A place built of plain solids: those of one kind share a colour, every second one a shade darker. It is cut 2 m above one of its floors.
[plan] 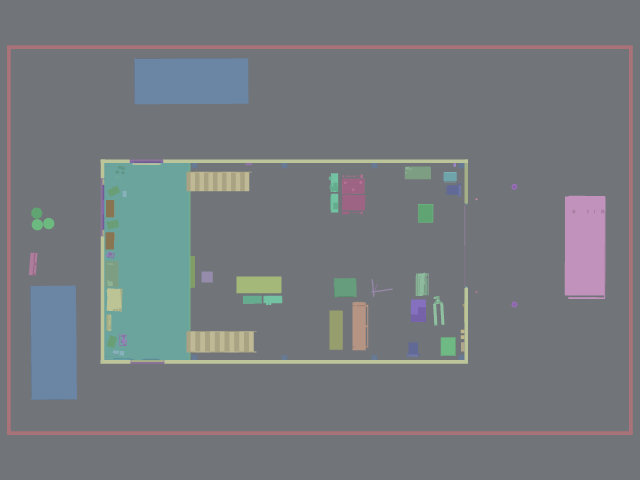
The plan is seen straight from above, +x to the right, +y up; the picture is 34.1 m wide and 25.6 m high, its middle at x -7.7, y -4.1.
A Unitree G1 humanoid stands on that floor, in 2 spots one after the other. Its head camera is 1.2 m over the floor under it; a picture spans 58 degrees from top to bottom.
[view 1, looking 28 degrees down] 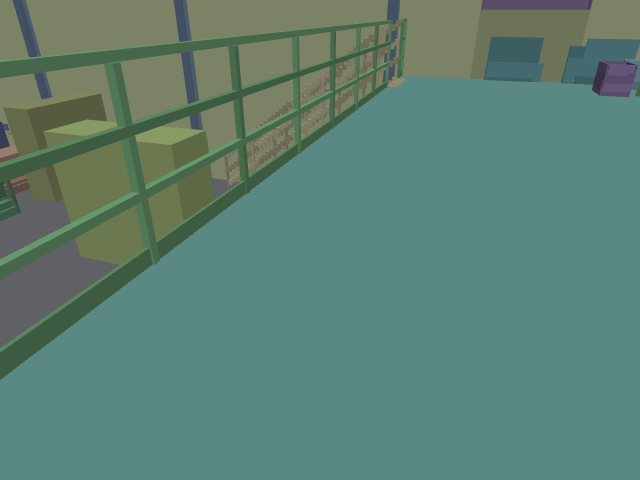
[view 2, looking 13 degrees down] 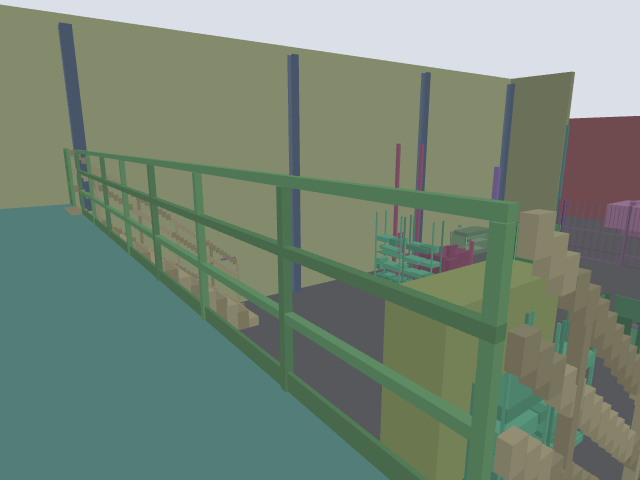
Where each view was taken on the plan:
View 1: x -16.14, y -0.98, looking -71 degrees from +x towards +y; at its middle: raised_floor_deck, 2.56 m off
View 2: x -15.64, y -9.53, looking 54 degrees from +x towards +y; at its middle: wall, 12.09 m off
